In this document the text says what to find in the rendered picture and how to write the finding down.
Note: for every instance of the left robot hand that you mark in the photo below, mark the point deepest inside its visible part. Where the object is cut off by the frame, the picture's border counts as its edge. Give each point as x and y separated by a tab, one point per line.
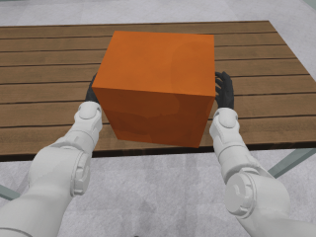
90	96

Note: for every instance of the right robot upper arm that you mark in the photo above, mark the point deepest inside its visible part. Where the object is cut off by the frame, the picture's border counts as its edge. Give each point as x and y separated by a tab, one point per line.
262	205

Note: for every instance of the table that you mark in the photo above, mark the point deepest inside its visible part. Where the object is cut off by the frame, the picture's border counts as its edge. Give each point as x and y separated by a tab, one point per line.
46	71

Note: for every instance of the robot left forearm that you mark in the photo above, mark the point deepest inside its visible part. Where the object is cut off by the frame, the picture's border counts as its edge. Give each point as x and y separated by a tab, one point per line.
84	133

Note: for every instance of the right robot hand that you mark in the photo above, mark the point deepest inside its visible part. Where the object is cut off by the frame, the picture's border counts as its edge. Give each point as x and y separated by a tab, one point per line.
226	93

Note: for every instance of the left robot upper arm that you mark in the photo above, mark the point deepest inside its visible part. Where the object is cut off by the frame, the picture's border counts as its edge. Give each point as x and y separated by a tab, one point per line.
58	175

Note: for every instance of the carton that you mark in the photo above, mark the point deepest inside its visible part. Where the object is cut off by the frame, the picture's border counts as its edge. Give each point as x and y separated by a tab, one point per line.
157	87

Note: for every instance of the robot right forearm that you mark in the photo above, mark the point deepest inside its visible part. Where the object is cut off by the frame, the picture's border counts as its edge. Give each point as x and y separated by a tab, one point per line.
229	147

